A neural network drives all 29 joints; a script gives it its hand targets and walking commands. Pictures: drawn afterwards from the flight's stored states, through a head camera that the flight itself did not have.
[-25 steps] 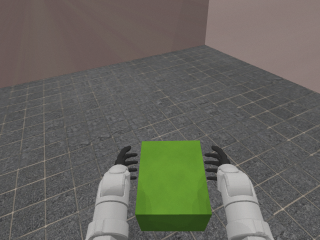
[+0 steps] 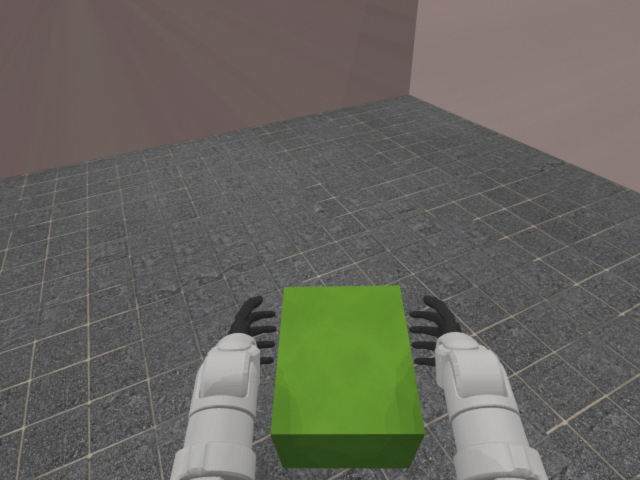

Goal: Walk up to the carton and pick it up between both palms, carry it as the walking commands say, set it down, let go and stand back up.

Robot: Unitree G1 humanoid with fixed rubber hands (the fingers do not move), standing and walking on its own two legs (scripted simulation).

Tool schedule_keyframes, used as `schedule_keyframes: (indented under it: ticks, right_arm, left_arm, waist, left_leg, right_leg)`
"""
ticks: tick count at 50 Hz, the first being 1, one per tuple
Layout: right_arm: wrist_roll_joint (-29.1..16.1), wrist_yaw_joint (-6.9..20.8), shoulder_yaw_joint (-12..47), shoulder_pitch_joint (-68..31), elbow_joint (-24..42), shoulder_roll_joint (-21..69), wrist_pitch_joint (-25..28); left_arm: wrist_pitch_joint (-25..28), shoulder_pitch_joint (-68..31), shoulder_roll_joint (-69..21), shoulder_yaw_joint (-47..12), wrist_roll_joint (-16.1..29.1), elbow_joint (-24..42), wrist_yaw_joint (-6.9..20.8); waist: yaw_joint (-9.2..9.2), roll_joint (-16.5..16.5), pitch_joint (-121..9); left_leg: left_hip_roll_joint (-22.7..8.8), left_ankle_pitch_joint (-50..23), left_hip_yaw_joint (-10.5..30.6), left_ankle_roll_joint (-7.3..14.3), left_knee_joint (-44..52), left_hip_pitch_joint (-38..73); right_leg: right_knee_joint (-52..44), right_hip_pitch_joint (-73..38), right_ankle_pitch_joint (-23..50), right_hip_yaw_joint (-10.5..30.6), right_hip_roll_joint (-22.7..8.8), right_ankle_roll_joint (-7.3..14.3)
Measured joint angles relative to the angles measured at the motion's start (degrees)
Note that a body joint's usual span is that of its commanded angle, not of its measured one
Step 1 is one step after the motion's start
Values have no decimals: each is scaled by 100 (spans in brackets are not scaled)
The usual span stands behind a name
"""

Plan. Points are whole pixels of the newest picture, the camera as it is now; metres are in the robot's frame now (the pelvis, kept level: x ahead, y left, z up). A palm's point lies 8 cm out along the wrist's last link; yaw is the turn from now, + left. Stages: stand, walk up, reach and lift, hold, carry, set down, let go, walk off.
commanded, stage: hold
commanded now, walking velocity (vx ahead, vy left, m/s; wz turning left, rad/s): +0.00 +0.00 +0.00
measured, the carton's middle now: (343, 373) +0.31 +0.00 -0.04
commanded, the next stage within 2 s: carry in 0.48 s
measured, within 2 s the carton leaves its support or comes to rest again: neither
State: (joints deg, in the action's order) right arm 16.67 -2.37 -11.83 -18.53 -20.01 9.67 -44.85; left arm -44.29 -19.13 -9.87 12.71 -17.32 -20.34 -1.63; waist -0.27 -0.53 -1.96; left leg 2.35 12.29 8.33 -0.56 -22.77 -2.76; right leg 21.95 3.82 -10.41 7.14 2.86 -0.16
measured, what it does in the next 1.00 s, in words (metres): lifts its left foot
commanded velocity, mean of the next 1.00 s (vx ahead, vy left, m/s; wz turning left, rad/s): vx -0.14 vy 0.00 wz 0.00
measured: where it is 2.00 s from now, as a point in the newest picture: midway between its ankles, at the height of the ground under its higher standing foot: outside the picture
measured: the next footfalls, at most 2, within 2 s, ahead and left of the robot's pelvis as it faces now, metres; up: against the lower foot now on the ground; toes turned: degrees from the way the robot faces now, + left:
right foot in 1.28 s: -0.16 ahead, -0.11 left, +0.00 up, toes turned -3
left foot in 1.66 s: -0.31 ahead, +0.13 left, +0.00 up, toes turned +6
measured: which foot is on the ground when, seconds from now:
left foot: down 0.00-1.00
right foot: down 0.00-0.98, up 1.00-1.00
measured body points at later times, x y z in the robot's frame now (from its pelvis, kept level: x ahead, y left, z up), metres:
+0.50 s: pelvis +0.00 +0.00 +0.00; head -0.06 +0.00 +0.44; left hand +0.31 +0.14 +0.05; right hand +0.30 -0.14 +0.05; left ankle +0.01 +0.13 -0.74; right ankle +0.03 -0.12 -0.74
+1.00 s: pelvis -0.09 +0.01 -0.02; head -0.08 +0.02 +0.43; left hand +0.23 +0.13 +0.06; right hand +0.22 -0.13 +0.06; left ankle -0.05 +0.11 -0.75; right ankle +0.02 -0.12 -0.74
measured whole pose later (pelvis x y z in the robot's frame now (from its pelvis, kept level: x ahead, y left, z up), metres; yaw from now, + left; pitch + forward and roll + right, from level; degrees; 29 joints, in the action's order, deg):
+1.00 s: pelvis -0.09 +0.01 -0.02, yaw +2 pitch +3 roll +1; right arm 5.2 -18.5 -8.7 -22.9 6.1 11.2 -69.2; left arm -68.9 -23.4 -11.4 7.1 -8.6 5.5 -15.6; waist -2.7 2.5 -2.8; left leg 2.0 14.0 -3.0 2.3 -35.4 -24.5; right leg 35.6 31.3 -9.6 3.2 -1.4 -1.3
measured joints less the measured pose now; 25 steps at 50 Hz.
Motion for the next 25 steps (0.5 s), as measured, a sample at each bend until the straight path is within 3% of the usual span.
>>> schedule_keyframes:
  ticks: [25]
  right_arm:
    - [-21,-53,88,72,168,-26,-11]
  left_arm:
    - [-24,63,22,-178,75,162,-59]
  waist:
    - [11,-7,-166]
  left_leg:
    - [10,60,-12,-2,-196,-359]
  right_leg:
    - [202,351,-70,-51,-1,9]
